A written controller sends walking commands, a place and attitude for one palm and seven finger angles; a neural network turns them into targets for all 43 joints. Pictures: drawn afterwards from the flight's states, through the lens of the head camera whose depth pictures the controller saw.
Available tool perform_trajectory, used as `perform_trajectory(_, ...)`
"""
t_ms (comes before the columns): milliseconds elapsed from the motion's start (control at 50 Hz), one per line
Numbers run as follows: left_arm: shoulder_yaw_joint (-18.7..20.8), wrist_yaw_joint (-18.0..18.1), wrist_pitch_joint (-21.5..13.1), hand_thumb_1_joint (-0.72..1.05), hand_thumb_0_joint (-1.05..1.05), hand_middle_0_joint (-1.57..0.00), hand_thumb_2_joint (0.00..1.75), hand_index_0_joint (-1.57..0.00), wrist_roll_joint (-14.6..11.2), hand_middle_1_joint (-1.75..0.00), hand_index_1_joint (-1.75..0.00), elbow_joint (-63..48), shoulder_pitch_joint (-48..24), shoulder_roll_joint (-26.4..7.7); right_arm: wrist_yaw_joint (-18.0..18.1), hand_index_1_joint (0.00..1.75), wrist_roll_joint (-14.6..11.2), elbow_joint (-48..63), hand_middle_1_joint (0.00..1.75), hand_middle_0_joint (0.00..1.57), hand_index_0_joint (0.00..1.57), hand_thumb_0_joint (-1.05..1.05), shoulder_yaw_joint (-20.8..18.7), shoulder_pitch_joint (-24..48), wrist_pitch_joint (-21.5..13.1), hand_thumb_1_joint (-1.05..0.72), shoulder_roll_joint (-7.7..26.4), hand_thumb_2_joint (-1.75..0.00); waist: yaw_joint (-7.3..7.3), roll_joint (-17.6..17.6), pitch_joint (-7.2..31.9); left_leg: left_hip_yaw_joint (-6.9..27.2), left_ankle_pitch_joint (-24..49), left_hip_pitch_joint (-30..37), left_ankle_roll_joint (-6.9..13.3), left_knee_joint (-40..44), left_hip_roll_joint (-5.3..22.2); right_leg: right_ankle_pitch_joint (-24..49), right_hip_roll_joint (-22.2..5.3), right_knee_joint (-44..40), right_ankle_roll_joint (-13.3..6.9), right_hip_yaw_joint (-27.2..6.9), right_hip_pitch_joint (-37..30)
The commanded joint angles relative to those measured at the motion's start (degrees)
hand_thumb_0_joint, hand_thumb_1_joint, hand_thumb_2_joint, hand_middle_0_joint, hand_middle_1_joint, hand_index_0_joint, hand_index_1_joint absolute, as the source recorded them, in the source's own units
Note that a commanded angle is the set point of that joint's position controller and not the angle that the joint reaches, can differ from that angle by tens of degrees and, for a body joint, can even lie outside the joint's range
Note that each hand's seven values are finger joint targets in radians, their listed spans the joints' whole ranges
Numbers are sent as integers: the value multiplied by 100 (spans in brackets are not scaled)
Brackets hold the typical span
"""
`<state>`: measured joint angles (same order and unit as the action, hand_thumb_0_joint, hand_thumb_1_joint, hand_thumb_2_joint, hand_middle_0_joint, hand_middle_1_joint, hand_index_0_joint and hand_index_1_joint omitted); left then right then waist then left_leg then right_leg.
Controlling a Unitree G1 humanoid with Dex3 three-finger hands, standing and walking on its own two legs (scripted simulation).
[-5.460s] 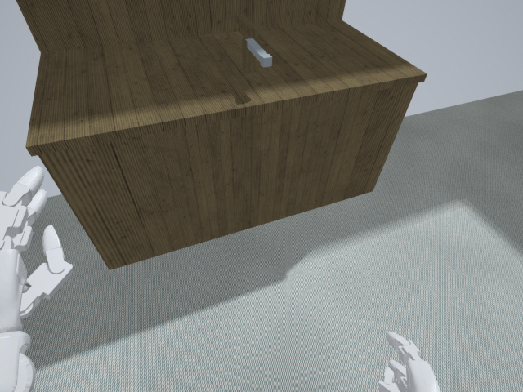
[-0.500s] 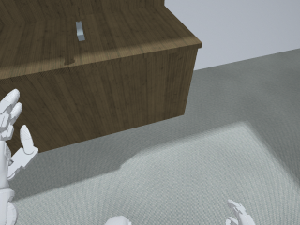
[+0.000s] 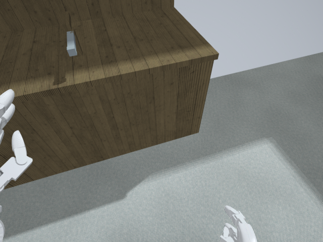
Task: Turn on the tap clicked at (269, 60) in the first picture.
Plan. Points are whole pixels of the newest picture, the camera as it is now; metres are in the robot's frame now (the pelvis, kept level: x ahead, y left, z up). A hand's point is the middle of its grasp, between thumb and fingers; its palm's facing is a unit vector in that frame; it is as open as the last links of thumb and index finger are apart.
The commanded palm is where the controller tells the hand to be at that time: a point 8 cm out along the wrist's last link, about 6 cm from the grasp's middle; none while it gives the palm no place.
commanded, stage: take the last steps up to it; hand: left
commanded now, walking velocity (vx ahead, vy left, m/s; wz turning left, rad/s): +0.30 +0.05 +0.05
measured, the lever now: (72, 51) +0.73 +0.40 +0.08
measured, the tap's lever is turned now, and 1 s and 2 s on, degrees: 0 0 0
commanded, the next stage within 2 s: come to a stop and stand still in 1.22 s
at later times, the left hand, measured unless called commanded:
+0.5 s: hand (51, 101) +0.34 +0.26 +0.19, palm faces +0.43 -0.82 -0.37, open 7.4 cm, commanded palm +0.28 +0.29 +0.19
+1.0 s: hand (85, 75) +0.44 +0.21 +0.19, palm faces +0.40 -0.81 -0.43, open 7.4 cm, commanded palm +0.38 +0.26 +0.19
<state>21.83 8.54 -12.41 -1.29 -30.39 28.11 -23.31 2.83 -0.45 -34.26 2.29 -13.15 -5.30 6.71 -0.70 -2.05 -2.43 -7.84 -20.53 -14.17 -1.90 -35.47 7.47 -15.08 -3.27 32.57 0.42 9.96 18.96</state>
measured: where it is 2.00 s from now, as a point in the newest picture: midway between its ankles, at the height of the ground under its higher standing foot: (171, 229)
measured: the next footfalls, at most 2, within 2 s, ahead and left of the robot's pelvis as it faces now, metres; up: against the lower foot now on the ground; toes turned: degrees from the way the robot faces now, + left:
left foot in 0.34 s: +0.18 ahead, +0.13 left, +0.00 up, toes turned +11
right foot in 0.70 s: +0.25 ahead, -0.13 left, +0.00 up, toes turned -9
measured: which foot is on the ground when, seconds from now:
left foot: down 0.00-0.00, up 0.02-0.32, down 0.34-0.70, up 0.72-1.00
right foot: down 0.00-0.36, up 0.38-0.68, down 0.70-1.00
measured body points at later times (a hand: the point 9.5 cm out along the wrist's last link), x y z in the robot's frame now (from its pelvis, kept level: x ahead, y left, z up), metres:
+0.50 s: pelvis +0.12 +0.01 +0.01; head +0.14 +0.03 +0.46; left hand +0.31 +0.30 +0.21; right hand +0.30 -0.22 -0.07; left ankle +0.14 +0.12 -0.73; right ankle +0.07 -0.10 -0.65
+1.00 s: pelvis +0.23 -0.02 +0.01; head +0.26 -0.02 +0.46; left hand +0.41 +0.25 +0.21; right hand +0.39 -0.28 -0.07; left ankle +0.27 +0.11 -0.71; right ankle +0.21 -0.12 -0.73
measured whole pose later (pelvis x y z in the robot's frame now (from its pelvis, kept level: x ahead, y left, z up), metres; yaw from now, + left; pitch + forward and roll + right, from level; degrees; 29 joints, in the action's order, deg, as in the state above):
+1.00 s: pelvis +0.23 -0.02 +0.01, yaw +2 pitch +0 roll +1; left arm 21.0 9.4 -13.3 -1.4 -33.5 29.1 -21.1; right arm 3.7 -0.3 -34.4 -2.7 -11.6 -3.4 14.9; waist 0.4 2.1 -4.5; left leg -7.5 -16.5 -22.7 -0.8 -38.0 4.0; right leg -17.8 -4.9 30.0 -1.0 9.7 12.2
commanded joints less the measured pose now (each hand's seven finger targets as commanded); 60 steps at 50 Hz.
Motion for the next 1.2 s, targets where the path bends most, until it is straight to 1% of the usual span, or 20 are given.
perform_trajectory(0, 766, 155, -227, 90, 0, -20, 90, -20, -72, -30, -30, -708, -869, -1004, 92, 30, 16, 705, 30, 20, 20, 0, -451, 733, -220, -90, 998, -90, -64, 1982, 853, 627, -1093, -2505, 148, -3338, -408, -215, -2201, -1869, -1107, -3777, -1871)
perform_trajectory(20, 747, 114, -246, 90, 0, -20, 90, -20, -73, -30, -30, -847, -923, -1023, 52, 30, -11, 660, 30, 20, 20, 0, -456, 826, -189, -90, 999, -90, -7, 1691, 712, 847, -818, -2707, 102, -3780, -298, -430, -2183, -1855, -1192, -3797, -1822)
perform_trajectory(60, 736, 116, -358, 90, 0, -20, 90, -20, -31, -30, -30, -908, -561, -897, 53, 30, 4, 508, 30, 20, 20, 0, -392, 842, -115, -90, 965, -90, 26, 901, 542, 823, -328, -2716, 5, -3703, -91, 780, -1935, -1623, -1138, -2506, -1656)
perform_trajectory(140, 678, 174, -446, 90, 0, -20, 90, -20, -7, -30, -30, -1253, -330, -797, 83, 30, 42, 638, 30, 20, 20, 0, -400, 837, -25, -90, 936, -90, 50, 845, 759, 323, 22, -1689, 59, -1685, -103, 2061, -1564, -1334, -895, -1119, -1325)
perform_trajectory(280, 591, 318, -362, 90, 0, -20, 90, -20, -34, -30, -30, -1345, -410, -696, 168, 30, 56, 887, 30, 20, 20, 0, -544, 537, -60, -90, 1024, -90, 39, 777, 831, -376, 1002, 95, 177, 745, -512, 926, -1133, -681, -582, -882, -1078)
perform_trajectory(300, 576, 314, -393, 90, 0, -20, 90, -20, -26, -30, -30, -1340, -558, -715, 203, 30, 35, 893, 30, 20, 20, 0, -597, 471, -61, -90, 1104, -90, 104, 305, 829, -190, 1002, 602, 277, 970, -364, 745, -983, -114, -456, -791, -731)
perform_trajectory(340, 427, 288, -474, 90, 0, -20, 90, -20, -37, -30, -30, -1459, -820, -601, 187, 30, -16, 968, 30, 20, 20, 0, -641, 461, -105, -90, 1279, -90, 164, -1593, 941, 2515, 1892, 1747, 1180, 1642, 1368, -1673, 43, 2209, 23, -305, 1075)
perform_trajectory(360, 570, 266, -524, 90, 0, -20, 90, -20, 12, -30, -30, -1254, -878, -883, 195, 30, 70, 897, 30, 20, 20, 0, -514, 582, -161, -90, 1153, -90, 191, -1838, 874, 3316, 1388, 1386, 1503, 2039, 1794, -2091, 53, 3290, -36, -690, 1421)
perform_trajectory(420, 607, 171, -530, 90, 0, -20, 90, -20, 5, -30, -30, -1666, -678, -895, 106, 30, -15, 748, 30, 20, 20, 0, -582, 552, -280, -90, 1104, -90, 84, -988, 841, 2214, 2028, 1561, 1510, 1676, 1406, -1373, -255, 3487, 35, -879, 2078)
perform_trajectory(480, 479, 125, -425, 90, 0, -20, 90, -20, -45, -30, -30, -1650, -81, -577, 30, 30, 9, 746, 30, 20, 20, 0, -551, 483, -337, -90, 1111, -90, 76, -1047, 867, 1217, 2276, 951, 1224, 1773, 1076, -802, -241, 2607, 104, -536, 1474)
perform_trajectory(640, 491, 133, -231, 90, 0, -20, 90, -20, -40, -30, -30, -748, -446, -563, 178, 30, -4, 731, 30, 20, 20, 0, -463, 601, -251, -90, 1063, -90, 58, -605, 729, 359, 637, -107, 706, 919, 717, -105, 163, -358, 122, 187, -866)
perform_trajectory(660, 516, 141, -215, 90, 0, -20, 90, -20, -4, -30, -30, -652, -499, -648, 182, 30, -9, 697, 30, 20, 20, 0, -461, 600, -219, -90, 1020, -90, 24, -105, 786, 141, 267, -474, 588, 88, 464, -88, -123, -745, -31, -290, -1289)
perform_trajectory(700, 787, 207, -198, 90, 0, -20, 90, -20, -2, -30, -30, -729, -698, -1082, 145, 30, 5, 801, 30, 20, 20, 0, -368, 772, -215, -90, 865, -90, -86, 2054, 761, 126, -1330, -2494, 192, -2760, -572, 699, -2181, -1698, -1135, -3722, -2109)
perform_trajectory(740, 703, 148, -262, 90, 0, -20, 90, -20, -67, -30, -30, -867, -949, -1009, 60, 30, -6, 626, 30, 20, 20, 0, -446, 780, -228, -90, 1019, -90, 12, 1609, 531, 846, -747, -2621, 94, -3651, -274, -268, -2252, -1880, -1228, -3664, -1603)
perform_trajectory(840, 685, 180, -453, 90, 0, -20, 90, -20, 16, -30, -30, -1292, -478, -846, 95, 30, 32, 605, 30, 20, 20, 0, -422, 826, -80, -90, 960, -90, 61, 881, 753, 455, -21, -1586, 56, -1848, -125, 2024, -1617, -1381, -862, -1227, -1203)
perform_trajectory(980, 657, 313, -379, 90, 0, -20, 90, -20, -38, -30, -30, -1262, -247, -714, 155, 30, 47, 867, 30, 20, 20, 0, -555, 510, -74, -90, 1020, -90, 41, 737, 815, -293, 1030, 79, 151, 802, -541, 1078, -1138, -665, -544, -886, -1081)
perform_trajectory(1000, 587, 296, -411, 90, 0, -20, 90, -20, -30, -30, -30, -1347, -424, -691, 186, 30, 20, 890, 30, 20, 20, 0, -620, 463, -73, -90, 1120, -90, 85, 296, 854, -69, 1079, 528, 239, 1050, -366, 832, -999, -174, -410, -823, -800)
perform_trajectory(1060, 612, 237, -536, 90, 0, -20, 90, -20, 2, -30, -30, -1195, -576, -844, 180, 30, 52, 886, 30, 20, 20, 0, -565, 488, -158, -90, 1192, -90, 146, -1736, 950, 3021, 2415, 1361, 1403, 1850, 1640, -2172, 68, 2930, 2, -595, 1226)
perform_trajectory(1120, 542, 158, -501, 90, 0, -20, 90, -20, 3, -30, -30, -1503, -595, -805, 108, 30, -20, 758, 30, 20, 20, 0, -594, 500, -227, -90, 1146, -90, 80, -996, 821, 2002, 2744, 1308, 1431, 1488, 1269, -1472, -179, 2819, 62, -768, 1571)
perform_trajectory(1180, 435, 129, -387, 90, 0, -20, 90, -20, -54, -30, -30, -1534, -93, -587, 40, 30, -16, 777, 30, 20, 20, 0, -535, 468, -277, -90, 1137, -90, 71, -1210, 901, 1071, 2853, 748, 1137, 1494, 916, -903, -42, 1740, 106, -382, 737)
